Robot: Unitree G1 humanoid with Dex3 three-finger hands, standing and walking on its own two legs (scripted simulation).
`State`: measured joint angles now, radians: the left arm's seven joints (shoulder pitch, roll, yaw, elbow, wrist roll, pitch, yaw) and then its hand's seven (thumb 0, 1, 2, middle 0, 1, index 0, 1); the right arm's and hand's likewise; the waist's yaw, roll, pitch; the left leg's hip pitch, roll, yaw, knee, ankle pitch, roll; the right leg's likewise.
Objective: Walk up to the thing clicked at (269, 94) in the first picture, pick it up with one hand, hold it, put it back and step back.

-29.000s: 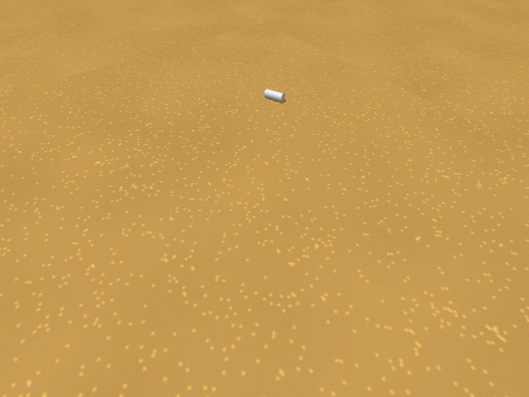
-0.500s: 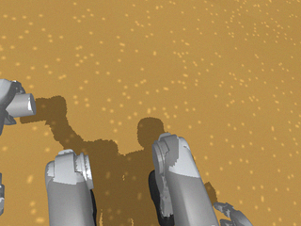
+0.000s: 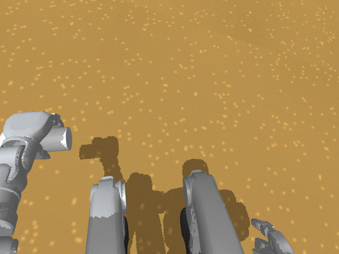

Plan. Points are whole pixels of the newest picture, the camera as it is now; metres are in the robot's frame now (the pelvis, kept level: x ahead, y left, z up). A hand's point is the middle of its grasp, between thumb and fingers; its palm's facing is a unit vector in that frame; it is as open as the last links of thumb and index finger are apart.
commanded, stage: lift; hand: left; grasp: from above
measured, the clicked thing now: (38, 140) +0.41 +0.30 -0.12
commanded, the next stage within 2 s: hold in 1.02 s
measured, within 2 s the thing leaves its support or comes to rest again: neither
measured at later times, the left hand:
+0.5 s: hand out of the picture +0.35 +0.27 +0.11, palm faces -0.45 -0.09 -0.89, open 8.9 cm
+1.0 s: hand out of the picture +0.37 +0.24 +0.20, palm faces -0.44 -0.08 -0.89, open 8.9 cm
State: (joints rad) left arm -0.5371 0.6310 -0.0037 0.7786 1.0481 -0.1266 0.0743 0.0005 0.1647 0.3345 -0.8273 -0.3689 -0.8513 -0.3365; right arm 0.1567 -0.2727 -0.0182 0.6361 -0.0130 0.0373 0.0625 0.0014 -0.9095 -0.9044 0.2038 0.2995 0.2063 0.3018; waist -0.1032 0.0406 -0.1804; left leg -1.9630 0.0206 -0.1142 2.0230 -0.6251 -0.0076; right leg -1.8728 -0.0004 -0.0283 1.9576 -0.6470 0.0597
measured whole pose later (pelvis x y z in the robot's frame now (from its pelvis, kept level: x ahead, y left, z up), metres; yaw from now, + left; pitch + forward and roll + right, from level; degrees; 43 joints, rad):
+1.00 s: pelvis +0.06 +0.00 +0.27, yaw +3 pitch +11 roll -1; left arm -0.30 0.41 -0.16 0.77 1.01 -0.02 0.11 0.00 0.14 0.41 -0.80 -0.44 -0.81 -0.42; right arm 0.26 -0.25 -0.03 0.72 0.04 -0.01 -0.04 0.01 -0.90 -0.90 0.20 0.30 0.21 0.30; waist -0.05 0.04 -0.09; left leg -0.73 0.04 0.00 0.92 -0.39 -0.01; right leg -0.70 -0.02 0.02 0.90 -0.39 0.04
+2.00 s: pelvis +0.08 -0.01 +0.31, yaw +2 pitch +3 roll +0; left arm -0.23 0.40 -0.20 0.64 1.01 -0.04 -0.03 0.00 0.13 0.44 -0.80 -0.44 -0.81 -0.42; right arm 0.22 -0.26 -0.04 0.67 0.05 0.05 -0.05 0.01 -0.90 -0.90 0.20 0.30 0.21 0.30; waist -0.01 0.05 -0.05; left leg -0.39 0.03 0.04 0.61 -0.28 -0.01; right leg -0.39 -0.03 0.05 0.63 -0.30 0.03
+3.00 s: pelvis +0.08 +0.00 +0.32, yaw +2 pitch +1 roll +0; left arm -0.24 0.41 -0.20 0.61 1.00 -0.04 -0.06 0.00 0.12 0.44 -0.81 -0.43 -0.83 -0.41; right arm 0.19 -0.25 -0.03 0.67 0.07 0.08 -0.07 0.01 -0.90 -0.90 0.20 0.30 0.20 0.30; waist 0.01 0.05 -0.01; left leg -0.28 0.02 0.04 0.49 -0.24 -0.01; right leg -0.28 -0.03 0.05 0.51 -0.25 0.04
